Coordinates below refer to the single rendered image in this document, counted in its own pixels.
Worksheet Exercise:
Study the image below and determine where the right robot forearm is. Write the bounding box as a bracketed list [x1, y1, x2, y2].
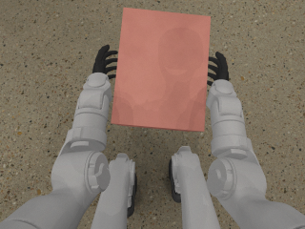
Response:
[206, 79, 267, 186]

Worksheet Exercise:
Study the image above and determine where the carton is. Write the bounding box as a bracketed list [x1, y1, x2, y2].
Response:
[111, 7, 211, 132]

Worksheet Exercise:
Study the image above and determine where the robot right thigh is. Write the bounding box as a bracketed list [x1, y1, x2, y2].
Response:
[172, 151, 221, 229]

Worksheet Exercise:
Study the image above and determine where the robot right upper arm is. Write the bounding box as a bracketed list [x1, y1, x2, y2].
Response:
[206, 156, 305, 229]

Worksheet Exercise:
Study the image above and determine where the robot left foot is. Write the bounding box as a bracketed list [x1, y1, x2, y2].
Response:
[127, 173, 137, 218]

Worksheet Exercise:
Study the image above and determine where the robot right hand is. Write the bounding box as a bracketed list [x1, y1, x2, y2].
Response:
[207, 52, 230, 86]

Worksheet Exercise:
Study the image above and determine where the robot left hand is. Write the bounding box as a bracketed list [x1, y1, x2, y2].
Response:
[92, 44, 118, 79]

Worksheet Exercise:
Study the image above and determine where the left robot forearm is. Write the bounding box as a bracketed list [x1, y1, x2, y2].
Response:
[51, 73, 112, 184]

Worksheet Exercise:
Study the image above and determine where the robot left upper arm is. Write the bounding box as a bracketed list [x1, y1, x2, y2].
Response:
[0, 150, 111, 229]

